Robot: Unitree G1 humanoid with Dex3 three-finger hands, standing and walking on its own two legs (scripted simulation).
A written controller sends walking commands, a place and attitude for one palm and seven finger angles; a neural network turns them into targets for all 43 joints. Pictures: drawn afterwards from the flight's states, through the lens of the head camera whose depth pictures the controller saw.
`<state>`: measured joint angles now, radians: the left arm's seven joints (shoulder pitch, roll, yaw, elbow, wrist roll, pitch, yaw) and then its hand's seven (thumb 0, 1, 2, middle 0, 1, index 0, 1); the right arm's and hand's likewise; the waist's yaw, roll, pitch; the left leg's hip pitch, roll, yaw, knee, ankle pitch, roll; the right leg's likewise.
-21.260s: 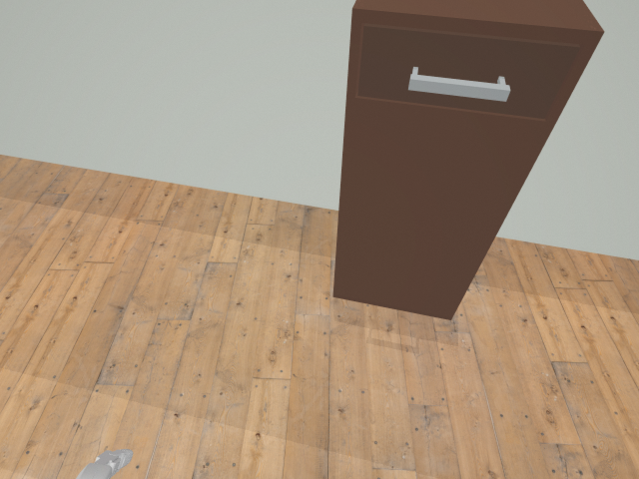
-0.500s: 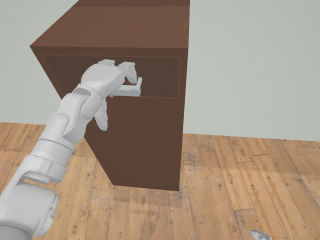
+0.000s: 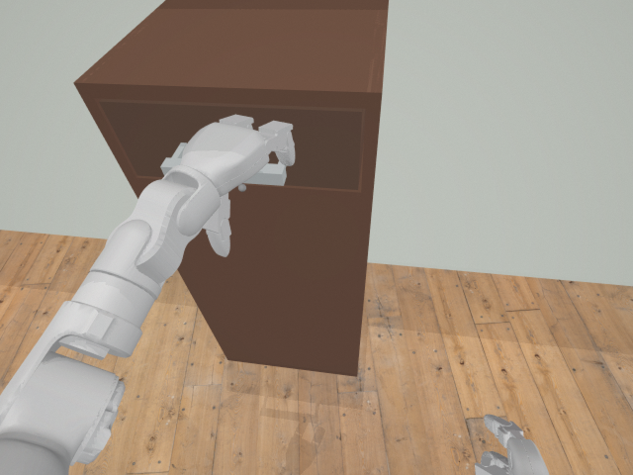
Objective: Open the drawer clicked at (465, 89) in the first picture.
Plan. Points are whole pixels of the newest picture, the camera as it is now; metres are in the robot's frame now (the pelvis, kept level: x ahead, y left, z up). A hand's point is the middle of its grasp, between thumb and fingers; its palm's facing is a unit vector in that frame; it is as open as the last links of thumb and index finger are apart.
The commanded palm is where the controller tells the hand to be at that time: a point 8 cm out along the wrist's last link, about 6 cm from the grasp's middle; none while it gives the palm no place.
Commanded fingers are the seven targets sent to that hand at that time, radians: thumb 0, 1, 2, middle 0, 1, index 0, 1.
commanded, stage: re-aim the fingers above the handle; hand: left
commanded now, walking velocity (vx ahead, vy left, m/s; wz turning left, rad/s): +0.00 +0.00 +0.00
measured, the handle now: (228, 161) +0.52 +0.16 +0.12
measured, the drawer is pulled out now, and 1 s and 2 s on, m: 0.00 0.00 0.00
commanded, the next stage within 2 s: lower the fingers behind the handle in 0.40 s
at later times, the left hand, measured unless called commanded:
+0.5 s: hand (221, 168) +0.42 +0.14 +0.18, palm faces +0.09 -0.07 -0.99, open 13.8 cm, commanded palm +0.42 +0.18 +0.24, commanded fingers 0.00 -0.50 0.30 -0.30 -1.20 -0.30 -1.20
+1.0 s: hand (211, 178) +0.45 +0.17 +0.14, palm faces -0.01 -0.06 -1.00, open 13.9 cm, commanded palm +0.43 +0.18 +0.21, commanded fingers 0.00 -0.50 0.30 -0.30 -1.20 -0.30 -1.20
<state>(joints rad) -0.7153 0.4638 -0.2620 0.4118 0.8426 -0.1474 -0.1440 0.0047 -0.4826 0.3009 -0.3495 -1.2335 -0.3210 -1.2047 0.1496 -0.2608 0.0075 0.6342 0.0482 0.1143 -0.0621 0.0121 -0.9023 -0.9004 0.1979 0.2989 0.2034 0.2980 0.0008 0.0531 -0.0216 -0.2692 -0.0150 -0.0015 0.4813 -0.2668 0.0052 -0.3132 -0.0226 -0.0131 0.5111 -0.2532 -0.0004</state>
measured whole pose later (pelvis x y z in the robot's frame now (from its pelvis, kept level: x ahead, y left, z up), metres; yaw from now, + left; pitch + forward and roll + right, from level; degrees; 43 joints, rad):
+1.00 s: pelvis +0.00 +0.00 +0.00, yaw +0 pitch +6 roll +0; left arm -0.80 0.48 -0.19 0.61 0.90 -0.11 -0.09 0.00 -0.49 0.30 -0.31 -1.20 -0.29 -1.21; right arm 0.23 -0.27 -0.02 0.67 0.05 0.15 -0.03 0.01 -0.90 -0.90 0.20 0.30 0.20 0.30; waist 0.00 0.04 -0.05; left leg -0.35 -0.01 0.01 0.52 -0.28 0.01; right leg -0.39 -0.02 0.00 0.54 -0.26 0.00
